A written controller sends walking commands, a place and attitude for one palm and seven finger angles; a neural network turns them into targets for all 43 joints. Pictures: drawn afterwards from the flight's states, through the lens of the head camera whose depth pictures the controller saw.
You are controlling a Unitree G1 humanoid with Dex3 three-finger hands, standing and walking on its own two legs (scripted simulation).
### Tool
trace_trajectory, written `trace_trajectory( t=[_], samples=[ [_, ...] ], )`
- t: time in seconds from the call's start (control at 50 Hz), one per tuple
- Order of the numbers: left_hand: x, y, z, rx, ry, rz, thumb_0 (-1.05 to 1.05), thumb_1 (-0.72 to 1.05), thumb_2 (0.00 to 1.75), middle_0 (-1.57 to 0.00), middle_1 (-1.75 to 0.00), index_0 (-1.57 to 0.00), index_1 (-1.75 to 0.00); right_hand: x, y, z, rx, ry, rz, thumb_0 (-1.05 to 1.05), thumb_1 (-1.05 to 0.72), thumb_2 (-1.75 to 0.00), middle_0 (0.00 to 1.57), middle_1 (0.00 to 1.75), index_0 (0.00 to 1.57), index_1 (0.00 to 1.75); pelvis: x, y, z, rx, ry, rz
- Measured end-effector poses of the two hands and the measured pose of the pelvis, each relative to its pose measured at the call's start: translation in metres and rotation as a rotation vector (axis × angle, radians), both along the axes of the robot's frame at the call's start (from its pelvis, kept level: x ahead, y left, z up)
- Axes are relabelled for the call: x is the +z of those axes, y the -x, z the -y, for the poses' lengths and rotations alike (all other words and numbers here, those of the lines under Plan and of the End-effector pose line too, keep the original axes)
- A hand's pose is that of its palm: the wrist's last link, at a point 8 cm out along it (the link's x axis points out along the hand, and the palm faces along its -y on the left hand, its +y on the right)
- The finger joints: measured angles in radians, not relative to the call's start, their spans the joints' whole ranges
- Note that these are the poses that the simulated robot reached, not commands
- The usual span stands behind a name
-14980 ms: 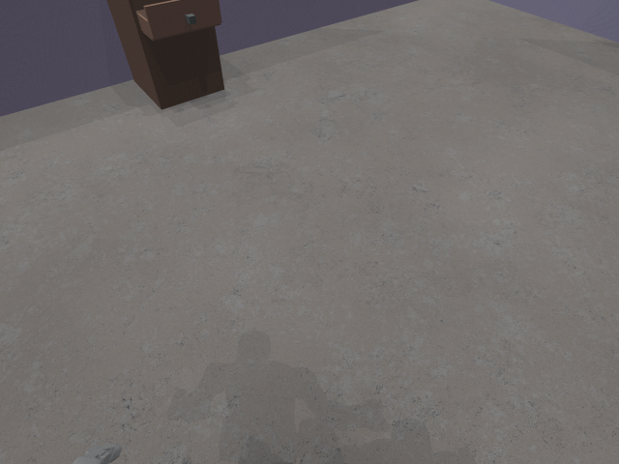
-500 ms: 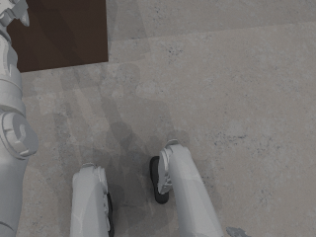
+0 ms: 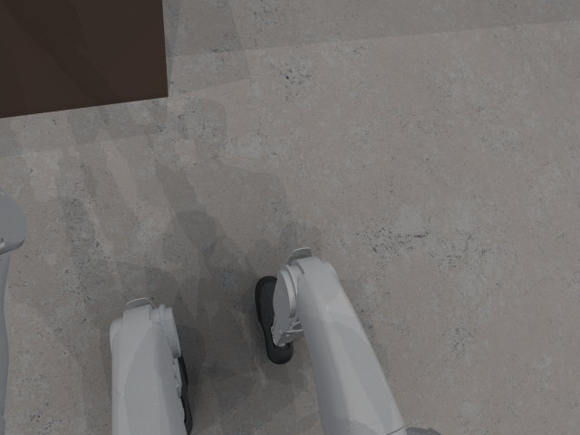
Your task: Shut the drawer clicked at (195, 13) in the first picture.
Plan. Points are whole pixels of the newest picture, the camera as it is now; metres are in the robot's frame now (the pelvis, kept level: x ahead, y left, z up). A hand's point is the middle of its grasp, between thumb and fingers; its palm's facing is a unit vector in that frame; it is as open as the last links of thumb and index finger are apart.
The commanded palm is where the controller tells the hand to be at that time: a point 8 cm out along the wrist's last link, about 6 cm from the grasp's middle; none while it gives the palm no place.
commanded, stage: pull the fist back off the drawer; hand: left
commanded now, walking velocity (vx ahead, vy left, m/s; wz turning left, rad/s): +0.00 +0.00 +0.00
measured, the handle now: out of the picture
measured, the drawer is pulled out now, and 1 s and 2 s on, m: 0.00 0.00 0.00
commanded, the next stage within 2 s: draw the hand back to the body in 0.70 s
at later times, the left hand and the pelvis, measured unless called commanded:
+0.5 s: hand out of the picture +0.63 +0.19 +0.03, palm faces +0.10 -0.99 -0.04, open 3.2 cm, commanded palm +0.60 +0.20 +0.04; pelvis +0.00 +0.01 +0.00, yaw -1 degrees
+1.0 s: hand out of the picture +0.56 +0.20 +0.08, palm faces +0.08 -0.99 -0.08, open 3.3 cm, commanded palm +0.51 +0.23 +0.12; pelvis +0.04 +0.00 +0.07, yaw +1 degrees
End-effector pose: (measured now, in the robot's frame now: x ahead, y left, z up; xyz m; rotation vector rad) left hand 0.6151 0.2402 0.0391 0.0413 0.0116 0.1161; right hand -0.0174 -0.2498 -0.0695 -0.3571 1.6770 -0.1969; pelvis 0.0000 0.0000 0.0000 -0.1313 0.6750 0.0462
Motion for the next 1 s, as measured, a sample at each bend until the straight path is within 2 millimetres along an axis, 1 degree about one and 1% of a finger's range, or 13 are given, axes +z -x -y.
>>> trace_trajectory(
  t=[0.16, 0.32, 0.4, 0.46, 0.52, 0.58, 0.68, 0.76, 0.86, 0.9, 0.94, 1.0],
  samples=[
    [0.0, 0.0, 0.0, 0.006, -0.001, -0.005, 0.01, 0.9, 0.9, -1.5, -1.6, -1.52, -1.6, -0.003, 0.014, 0.003, -0.006, 0.023, 0.026, -0.01, -0.9, -0.9, 0.2, 0.29, 0.2, 0.3, -0.009, 0.013, 0.002, -0.001, 0.006, 0.004],
    [0.0, 0.001, 0.0, -0.004, -0.009, 0.005, 0.01, 0.9, 0.9, -1.49, -1.6, -1.5, -1.6, -0.005, 0.029, -0.007, -0.04, -0.006, 0.002, -0.01, -0.9, -0.9, 0.2, 0.29, 0.2, 0.3, -0.01, 0.015, -0.001, -0.014, 0.003, 0.003],
    [0.0, 0.002, -0.001, -0.008, -0.007, 0.007, 0.01, 0.89, 0.89, -1.46, -1.6, -1.47, -1.6, -0.004, 0.029, -0.014, -0.054, -0.03, -0.008, 0.0, -0.9, -0.9, 0.2, 0.29, 0.2, 0.3, -0.006, 0.011, -0.004, -0.021, -0.001, 0.001],
    [-0.001, 0.004, -0.003, -0.009, 0.001, 0.002, 0.01, 0.87, 0.87, -1.44, -1.6, -1.45, -1.6, -0.003, 0.022, -0.017, -0.059, -0.046, -0.004, 0.0, -0.9, -0.9, 0.2, 0.29, 0.2, 0.3, -0.001, 0.006, -0.006, -0.025, -0.004, -0.002],
    [-0.003, 0.009, -0.005, -0.013, 0.001, -0.008, 0.0, 0.85, 0.85, -1.42, -1.6, -1.43, -1.6, -0.001, 0.011, -0.019, -0.056, -0.061, 0.007, 0.0, -0.9, -0.9, 0.2, 0.29, 0.2, 0.3, 0.005, -0.001, -0.008, -0.027, -0.008, -0.004],
    [-0.005, 0.017, -0.008, -0.008, 0.001, -0.017, 0.0, 0.85, 0.85, -1.41, -1.6, -1.42, -1.6, 0.002, -0.005, -0.019, -0.045, -0.072, 0.027, 0.0, -0.9, -0.9, 0.2, 0.29, 0.2, 0.3, 0.012, -0.009, -0.009, -0.027, -0.012, -0.005],
    [-0.008, 0.035, -0.014, 0.006, 0.004, -0.03, 0.01, 0.87, 0.87, -1.41, -1.6, -1.41, -1.6, 0.007, -0.04, -0.012, -0.001, -0.077, 0.074, 0.0, -0.9, -0.9, 0.2, 0.29, 0.2, 0.3, 0.024, -0.021, -0.01, -0.019, -0.018, -0.001],
    [-0.005, 0.04, -0.015, 0.007, 0.007, -0.025, 0.01, 0.89, 0.89, -1.4, -1.6, -1.4, -1.6, 0.01, -0.07, -0.002, 0.052, -0.059, 0.111, 0.0, -0.9, -0.9, 0.2, 0.29, 0.2, 0.3, 0.03, -0.028, -0.008, -0.001, -0.018, 0.001],
    [0.006, 0.037, -0.008, -0.008, 0.011, 0.014, 0.01, 0.9, 0.89, -1.4, -1.6, -1.4, -1.6, 0.013, -0.101, 0.011, 0.092, -0.027, 0.152, 0.0, -0.9, -0.9, 0.2, 0.29, 0.2, 0.3, 0.033, -0.035, -0.005, 0.01, -0.015, 0.002],
    [0.015, 0.042, -0.007, -0.015, -0.004, 0.038, 0.01, 0.9, 0.9, -1.4, -1.6, -1.4, -1.6, 0.016, -0.111, 0.013, 0.079, -0.029, 0.179, 0.0, -0.9, -0.9, 0.2, 0.29, 0.2, 0.3, 0.038, -0.038, -0.005, 0.005, -0.015, 0.006],
    [0.025, 0.054, -0.007, -0.024, -0.024, 0.045, 0.01, 0.9, 0.9, -1.4, -1.6, -1.4, -1.6, 0.021, -0.122, 0.012, 0.059, -0.047, 0.212, 0.0, -0.9, -0.9, 0.2, 0.29, 0.2, 0.3, 0.047, -0.041, -0.004, -0.004, -0.02, 0.019],
    [0.041, 0.082, -0.008, -0.036, -0.034, 0.003, 0.01, 0.9, 0.9, -1.4, -1.6, -1.4, -1.6, 0.033, -0.14, 0.004, 0.042, -0.098, 0.27, 0.0, -0.91, -0.9, 0.19, 0.29, 0.2, 0.3, 0.069, -0.045, -0.002, -0.013, -0.034, 0.05]
  ],
)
